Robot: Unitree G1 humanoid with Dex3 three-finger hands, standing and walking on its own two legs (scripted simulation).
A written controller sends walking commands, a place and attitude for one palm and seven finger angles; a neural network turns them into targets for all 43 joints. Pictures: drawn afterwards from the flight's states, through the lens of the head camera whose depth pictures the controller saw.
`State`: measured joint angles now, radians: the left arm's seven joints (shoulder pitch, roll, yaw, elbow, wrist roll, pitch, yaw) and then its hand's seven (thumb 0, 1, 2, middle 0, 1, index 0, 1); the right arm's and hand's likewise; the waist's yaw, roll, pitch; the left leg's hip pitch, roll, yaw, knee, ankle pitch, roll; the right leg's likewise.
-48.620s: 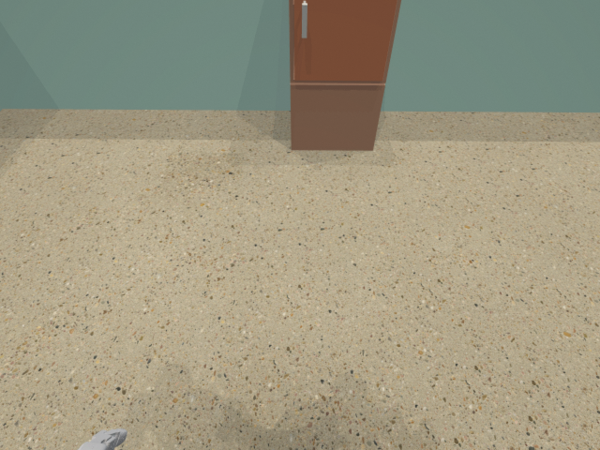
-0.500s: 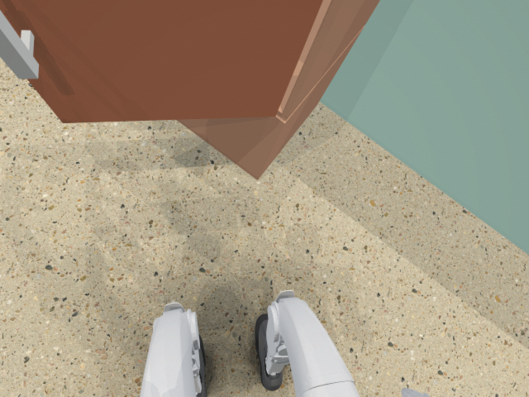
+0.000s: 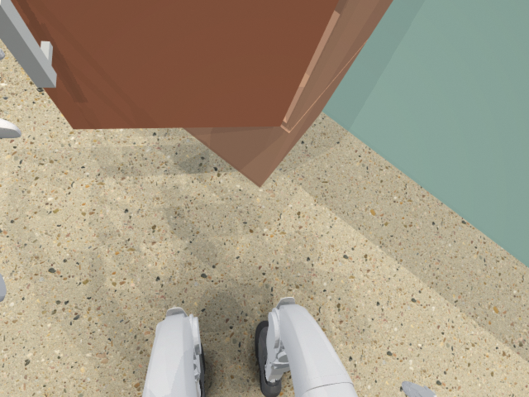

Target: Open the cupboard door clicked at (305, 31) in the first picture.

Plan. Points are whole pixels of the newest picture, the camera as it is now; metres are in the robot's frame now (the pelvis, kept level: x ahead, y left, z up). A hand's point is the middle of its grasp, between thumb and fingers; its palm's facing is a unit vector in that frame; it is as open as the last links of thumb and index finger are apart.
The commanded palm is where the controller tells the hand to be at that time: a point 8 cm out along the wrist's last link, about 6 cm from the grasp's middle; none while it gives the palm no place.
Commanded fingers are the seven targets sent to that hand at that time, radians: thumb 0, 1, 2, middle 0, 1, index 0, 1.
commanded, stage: move the hooked fingers beside the handle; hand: left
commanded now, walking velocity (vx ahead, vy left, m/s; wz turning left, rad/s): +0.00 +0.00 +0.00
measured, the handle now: (24, 30) +0.56 +0.26 +0.07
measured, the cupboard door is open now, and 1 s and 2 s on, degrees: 44 44 43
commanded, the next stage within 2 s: slide the fingers in behind the handle in 0.12 s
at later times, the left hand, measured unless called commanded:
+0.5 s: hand out of the picture +0.50 +0.30 +0.05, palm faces +0.03 -1.00 -0.01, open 14.0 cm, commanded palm +0.50 +0.32 +0.06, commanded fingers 0.00 -0.50 0.30 -0.30 -1.20 -0.30 -1.20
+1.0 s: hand (18, 79) +0.51 +0.27 +0.05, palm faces +0.05 -1.00 -0.02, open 14.0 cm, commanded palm +0.49 +0.29 +0.06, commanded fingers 0.00 -0.50 0.30 -0.30 -1.20 -0.30 -1.20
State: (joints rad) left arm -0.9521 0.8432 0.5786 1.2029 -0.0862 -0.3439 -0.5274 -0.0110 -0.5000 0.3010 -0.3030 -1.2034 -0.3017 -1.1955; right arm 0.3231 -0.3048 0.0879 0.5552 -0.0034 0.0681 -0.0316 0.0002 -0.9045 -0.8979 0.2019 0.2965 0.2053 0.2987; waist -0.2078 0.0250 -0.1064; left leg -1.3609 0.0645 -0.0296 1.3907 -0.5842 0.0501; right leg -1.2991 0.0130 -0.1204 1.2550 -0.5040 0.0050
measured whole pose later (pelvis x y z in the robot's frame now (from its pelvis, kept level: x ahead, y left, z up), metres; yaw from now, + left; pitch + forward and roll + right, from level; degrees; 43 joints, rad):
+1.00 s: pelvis +0.00 -0.01 +0.01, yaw +1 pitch +30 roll -6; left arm -0.88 0.68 0.52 1.12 -0.11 -0.39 -0.42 -0.01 -0.50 0.30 -0.30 -1.21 -0.30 -1.20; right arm 0.33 -0.28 0.07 0.60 -0.01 0.07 -0.01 0.00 -0.91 -0.90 0.20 0.30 0.20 0.30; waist -0.18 0.03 -0.12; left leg -1.30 0.06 -0.02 1.35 -0.57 0.04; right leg -1.25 0.01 -0.11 1.24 -0.50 0.00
